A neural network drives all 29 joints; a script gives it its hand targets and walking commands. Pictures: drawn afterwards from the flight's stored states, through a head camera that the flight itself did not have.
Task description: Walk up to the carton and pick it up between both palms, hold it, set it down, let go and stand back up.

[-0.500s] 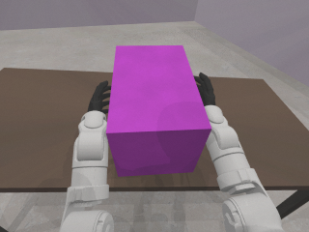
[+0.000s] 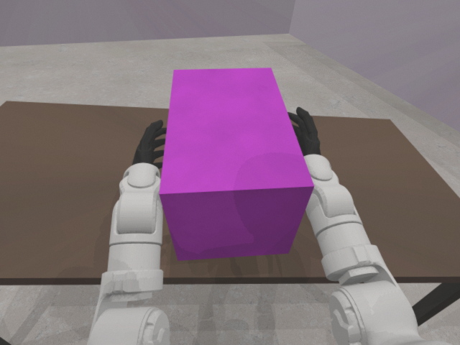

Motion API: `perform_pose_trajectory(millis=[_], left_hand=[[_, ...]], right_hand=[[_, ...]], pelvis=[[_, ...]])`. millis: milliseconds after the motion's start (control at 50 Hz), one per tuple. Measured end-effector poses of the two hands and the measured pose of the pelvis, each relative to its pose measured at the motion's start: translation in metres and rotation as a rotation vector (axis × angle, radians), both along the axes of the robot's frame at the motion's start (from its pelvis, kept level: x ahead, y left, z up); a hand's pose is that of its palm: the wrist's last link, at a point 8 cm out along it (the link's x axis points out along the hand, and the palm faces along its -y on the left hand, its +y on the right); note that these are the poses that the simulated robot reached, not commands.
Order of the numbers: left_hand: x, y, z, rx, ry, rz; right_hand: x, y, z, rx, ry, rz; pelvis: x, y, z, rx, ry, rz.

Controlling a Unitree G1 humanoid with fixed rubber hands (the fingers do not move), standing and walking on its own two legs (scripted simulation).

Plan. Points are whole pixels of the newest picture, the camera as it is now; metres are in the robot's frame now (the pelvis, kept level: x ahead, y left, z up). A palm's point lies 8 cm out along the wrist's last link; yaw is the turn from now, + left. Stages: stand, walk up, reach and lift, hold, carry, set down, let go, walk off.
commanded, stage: hold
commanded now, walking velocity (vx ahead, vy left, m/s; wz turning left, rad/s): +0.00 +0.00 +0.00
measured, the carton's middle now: (228, 156) +0.37 +0.00 +0.18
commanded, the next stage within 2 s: none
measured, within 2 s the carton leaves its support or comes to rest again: neither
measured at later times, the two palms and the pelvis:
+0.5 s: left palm (146, 166) +0.35 +0.13 +0.17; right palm (307, 154) +0.36 -0.14 +0.19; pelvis +0.00 +0.00 +0.00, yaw +0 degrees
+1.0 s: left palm (148, 168) +0.35 +0.13 +0.16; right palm (307, 157) +0.36 -0.14 +0.18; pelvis +0.00 +0.00 +0.00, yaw +0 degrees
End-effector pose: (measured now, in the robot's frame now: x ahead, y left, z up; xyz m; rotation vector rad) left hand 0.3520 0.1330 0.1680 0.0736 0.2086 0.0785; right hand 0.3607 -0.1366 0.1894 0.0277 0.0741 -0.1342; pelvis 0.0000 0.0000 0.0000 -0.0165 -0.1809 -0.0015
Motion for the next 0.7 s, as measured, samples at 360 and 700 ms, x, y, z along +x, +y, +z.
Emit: perform_pose_trajectory(millis=[360,700], left_hand=[[-0.002,-0.002,-0.003,0.002,-0.005,-0.006],[-0.002,0.0,-0.002,0.0,-0.002,-0.005]], right_hand=[[-0.003,-0.002,-0.001,-0.004,-0.007,-0.001],[-0.002,0.0,-0.001,-0.001,-0.006,0.0]], pelvis=[[0.0,-0.003,0.0,0.0,0.008,0.0],[-0.001,-0.002,0.0,0.001,0.009,0.003]])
